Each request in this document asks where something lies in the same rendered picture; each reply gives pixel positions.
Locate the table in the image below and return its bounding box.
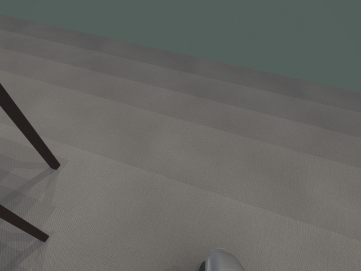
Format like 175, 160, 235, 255
0, 83, 60, 170

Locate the robot right shin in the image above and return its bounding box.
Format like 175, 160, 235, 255
213, 248, 226, 252

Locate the chair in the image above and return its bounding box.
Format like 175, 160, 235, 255
0, 205, 49, 242

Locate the robot right thigh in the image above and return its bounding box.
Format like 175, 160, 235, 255
205, 251, 245, 271

